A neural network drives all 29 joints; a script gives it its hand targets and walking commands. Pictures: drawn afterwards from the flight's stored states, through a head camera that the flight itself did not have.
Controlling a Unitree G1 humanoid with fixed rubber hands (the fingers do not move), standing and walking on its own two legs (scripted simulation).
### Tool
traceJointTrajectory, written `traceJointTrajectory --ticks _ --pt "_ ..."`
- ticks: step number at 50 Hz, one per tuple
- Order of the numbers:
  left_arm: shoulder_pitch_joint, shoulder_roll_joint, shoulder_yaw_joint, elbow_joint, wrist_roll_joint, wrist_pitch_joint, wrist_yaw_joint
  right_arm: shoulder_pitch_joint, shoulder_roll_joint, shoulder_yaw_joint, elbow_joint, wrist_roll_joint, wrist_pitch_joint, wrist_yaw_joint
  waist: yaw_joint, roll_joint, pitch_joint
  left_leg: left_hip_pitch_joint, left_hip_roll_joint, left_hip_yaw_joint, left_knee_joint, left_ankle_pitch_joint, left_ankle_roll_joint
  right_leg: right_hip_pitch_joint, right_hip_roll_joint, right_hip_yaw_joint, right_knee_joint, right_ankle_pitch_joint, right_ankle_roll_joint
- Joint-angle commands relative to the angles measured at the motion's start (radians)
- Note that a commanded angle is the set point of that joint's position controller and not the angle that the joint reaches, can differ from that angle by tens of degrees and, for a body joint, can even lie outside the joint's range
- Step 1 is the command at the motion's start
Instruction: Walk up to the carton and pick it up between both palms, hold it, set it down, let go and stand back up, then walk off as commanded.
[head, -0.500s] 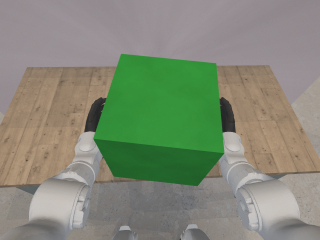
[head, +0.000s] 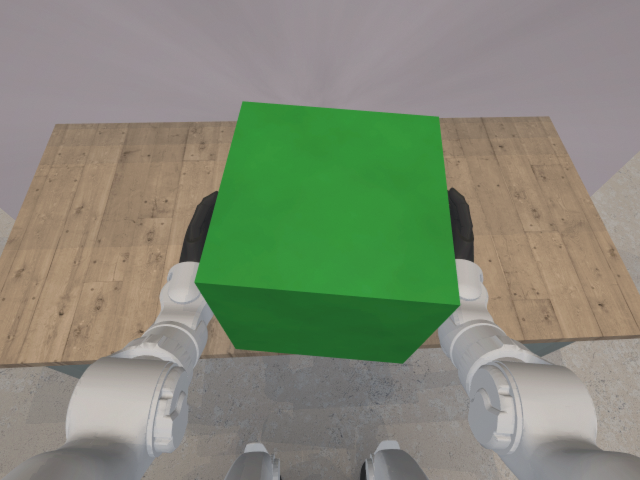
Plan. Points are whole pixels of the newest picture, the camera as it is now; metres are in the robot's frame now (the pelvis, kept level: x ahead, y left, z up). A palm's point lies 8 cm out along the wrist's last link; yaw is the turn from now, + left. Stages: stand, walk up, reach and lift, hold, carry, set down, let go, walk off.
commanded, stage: reach and lift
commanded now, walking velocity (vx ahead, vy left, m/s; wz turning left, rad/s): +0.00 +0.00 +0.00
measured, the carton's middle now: (328, 242) +0.43 -0.01 -0.01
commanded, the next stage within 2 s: none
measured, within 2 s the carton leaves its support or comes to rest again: leaves its support in 1.64 s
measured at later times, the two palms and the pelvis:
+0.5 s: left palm (198, 256) +0.40 +0.16 +0.00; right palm (456, 254) +0.40 -0.18 +0.00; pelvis +0.04 -0.01 +0.03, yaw +2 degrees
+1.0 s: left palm (197, 261) +0.40 +0.16 +0.00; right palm (457, 255) +0.40 -0.18 +0.01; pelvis +0.03 -0.01 +0.04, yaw +1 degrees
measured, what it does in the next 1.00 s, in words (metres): stands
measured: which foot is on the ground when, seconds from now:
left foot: down 0.00-1.00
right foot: down 0.00-1.00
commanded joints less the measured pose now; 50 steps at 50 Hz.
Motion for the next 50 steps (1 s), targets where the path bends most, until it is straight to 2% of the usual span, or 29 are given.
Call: traceJointTrajectory --ticks 1,3,6,7,10,11,13,15,16,19,21,22,24,26,28,29,30,33,37,38,41,43,44,45,47,50 --pt "-0.455 -0.562 -0.069 -0.095 0.16 -0.076 -0.095 -0.427 0.603 0.134 -0.122 -0.27 -0.064 0.166 -0.034 0.01 -0.629 0.552 -0.056 0.029 -0.126 0.494 -0.072 0.294 0.059 -0.099 -0.176 0.253 -0.049" --pt "-0.44 -0.604 -0.089 -0.063 0.189 -0.113 -0.11 -0.382 0.651 0.129 -0.117 -0.356 -0.091 0.189 -0.053 0.033 -0.646 0.592 -0.053 0.009 -0.133 0.561 -0.082 0.304 0.057 -0.112 -0.187 0.316 -0.048" --pt "-0.396 -0.586 -0.091 -0.025 0.207 -0.147 -0.114 -0.303 0.665 0.144 -0.072 -0.388 -0.108 0.209 -0.055 0.047 -0.607 0.608 -0.051 0.017 -0.15 0.631 -0.089 0.316 0.053 -0.109 -0.209 0.364 -0.05" --pt "-0.397 -0.586 -0.091 -0.02 0.214 -0.154 -0.116 -0.287 0.659 0.132 -0.051 -0.403 -0.113 0.211 -0.063 0.038 -0.602 0.595 -0.047 0.02 -0.161 0.613 -0.087 0.324 0.055 -0.109 -0.218 0.361 -0.049" --pt "-0.375 -0.577 -0.079 -0.003 0.226 -0.177 -0.115 -0.265 0.681 0.151 -0.028 -0.416 -0.126 0.212 -0.053 0.044 -0.574 0.569 -0.045 0.013 -0.167 0.659 -0.086 0.345 0.057 -0.107 -0.222 0.388 -0.047" --pt "-0.352 -0.585 -0.074 0.001 0.231 -0.183 -0.117 -0.257 0.676 0.155 -0.029 -0.416 -0.132 0.215 -0.044 0.027 -0.563 0.553 -0.047 0.022 -0.171 0.648 -0.08 0.354 0.057 -0.097 -0.231 0.398 -0.047" --pt "-0.331 -0.581 -0.081 0.013 0.235 -0.193 -0.121 -0.223 0.69 0.162 -0.018 -0.418 -0.147 0.212 -0.063 0.026 -0.563 0.555 -0.05 0.024 -0.18 0.669 -0.081 0.386 0.059 -0.101 -0.233 0.449 -0.045" --pt "-0.312 -0.595 -0.074 0.005 0.245 -0.198 -0.123 -0.218 0.696 0.174 -0.019 -0.419 -0.153 0.208 -0.043 0.024 -0.55 0.546 -0.051 0.026 -0.178 0.694 -0.081 0.398 0.061 -0.093 -0.239 0.471 -0.041" --pt "-0.309 -0.594 -0.081 0.003 0.238 -0.205 -0.124 -0.204 0.699 0.175 -0.015 -0.417 -0.161 0.204 -0.056 0.012 -0.539 0.547 -0.05 0.021 -0.183 0.702 -0.077 0.41 0.059 -0.096 -0.239 0.489 -0.039" --pt "-0.28 -0.597 -0.081 0.008 0.24 -0.215 -0.128 -0.18 0.698 0.186 -0.007 -0.419 -0.17 0.199 -0.052 0.003 -0.521 0.531 -0.053 0.026 -0.189 0.721 -0.077 0.438 0.064 -0.092 -0.243 0.537 -0.035" --pt "-0.267 -0.593 -0.081 0.014 0.248 -0.216 -0.128 -0.168 0.694 0.188 -0.007 -0.416 -0.179 0.197 -0.048 0.01 -0.506 0.543 -0.053 0.025 -0.201 0.718 -0.078 0.438 0.065 -0.092 -0.255 0.532 -0.033" --pt "-0.252 -0.603 -0.079 0.01 0.248 -0.213 -0.128 -0.165 0.7 0.202 -0.012 -0.411 -0.177 0.195 -0.035 -0.006 -0.492 0.53 -0.052 0.026 -0.2 0.719 -0.074 0.447 0.064 -0.082 -0.255 0.544 -0.036" --pt "-0.255 -0.588 -0.076 0.022 0.247 -0.212 -0.134 -0.162 0.694 0.192 0.011 -0.416 -0.179 0.192 -0.043 -0.016 -0.47 0.519 -0.051 0.026 -0.214 0.694 -0.071 0.468 0.063 -0.084 -0.263 0.546 -0.036" --pt "-0.25 -0.594 -0.073 0.02 0.246 -0.214 -0.131 -0.15 0.705 0.191 0.002 -0.421 -0.186 0.188 -0.033 -0.032 -0.491 0.52 -0.056 0.032 -0.225 0.674 -0.064 0.469 0.063 -0.082 -0.271 0.539 -0.031" --pt "-0.249 -0.593 -0.061 0.024 0.253 -0.211 -0.13 -0.156 0.688 0.177 0.007 -0.43 -0.191 0.186 -0.024 -0.02 -0.487 0.513 -0.054 0.036 -0.227 0.669 -0.065 0.467 0.061 -0.078 -0.277 0.527 -0.037" --pt "-0.25 -0.594 -0.069 0.017 0.251 -0.21 -0.131 -0.152 0.695 0.176 0.019 -0.428 -0.195 0.184 -0.033 -0.021 -0.479 0.527 -0.053 0.035 -0.23 0.672 -0.067 0.474 0.063 -0.086 -0.279 0.537 -0.037" --pt "-0.243 -0.597 -0.063 0.02 0.26 -0.209 -0.131 -0.138 0.691 0.174 0.026 -0.431 -0.195 0.182 -0.019 0.002 -0.464 0.521 -0.053 0.036 -0.228 0.675 -0.067 0.473 0.059 -0.083 -0.284 0.522 -0.039" --pt "-0.245 -0.605 -0.056 -0.003 0.271 -0.209 -0.126 -0.14 0.677 0.15 0.021 -0.453 -0.212 0.18 -0.028 0.0 -0.491 0.547 -0.051 0.04 -0.244 0.679 -0.071 0.461 0.068 -0.094 -0.304 0.53 -0.043" --pt "-0.241 -0.633 -0.06 -0.034 0.274 -0.223 -0.119 -0.152 0.678 0.157 0.0 -0.466 -0.243 0.177 -0.02 -0.006 -0.534 0.547 -0.052 0.045 -0.252 0.728 -0.073 0.5 0.075 -0.088 -0.311 0.602 -0.041" --pt "-0.257 -0.633 -0.062 -0.042 0.272 -0.228 -0.118 -0.156 0.68 0.15 0.02 -0.465 -0.253 0.174 -0.036 0.004 -0.536 0.559 -0.05 0.041 -0.246 0.745 -0.079 0.505 0.073 -0.096 -0.308 0.62 -0.038" --pt "-0.246 -0.642 -0.073 -0.061 0.273 -0.237 -0.107 -0.154 0.67 0.161 0.004 -0.469 -0.276 0.175 -0.011 0.02 -0.565 0.598 -0.042 0.041 -0.252 0.792 -0.086 0.49 0.083 -0.096 -0.325 0.628 -0.042" --pt "-0.249 -0.651 -0.067 -0.071 0.271 -0.245 -0.103 -0.16 0.66 0.149 0.018 -0.483 -0.292 0.171 -0.023 0.01 -0.569 0.584 -0.04 0.038 -0.266 0.778 -0.087 0.514 0.082 -0.101 -0.334 0.642 -0.042" --pt "-0.242 -0.643 -0.072 -0.088 0.276 -0.249 -0.1 -0.149 0.662 0.158 0.012 -0.479 -0.297 0.174 -0.01 0.016 -0.575 0.601 -0.044 0.042 -0.27 0.807 -0.086 0.515 0.085 -0.102 -0.34 0.657 -0.045" --pt "-0.252 -0.645 -0.082 -0.102 0.271 -0.254 -0.097 -0.154 0.659 0.15 0.021 -0.487 -0.306 0.172 -0.023 0.014 -0.594 0.603 -0.037 0.036 -0.267 0.813 -0.09 0.519 0.086 -0.108 -0.34 0.663 -0.043" --pt "-0.247 -0.651 -0.08 -0.118 0.276 -0.258 -0.092 -0.166 0.641 0.153 0.01 -0.487 -0.316 0.171 -0.005 0.011 -0.6 0.606 -0.039 0.04 -0.284 0.807 -0.088 0.518 0.09 -0.103 -0.359 0.661 -0.045" --pt "-0.247 -0.652 -0.084 -0.132 0.273 -0.26 -0.088 -0.167 0.627 0.152 0.006 -0.487 -0.326 0.172 -0.002 0.014 -0.612 0.592 -0.042 0.044 -0.302 0.777 -0.086 0.527 0.092 -0.104 -0.371 0.651 -0.05"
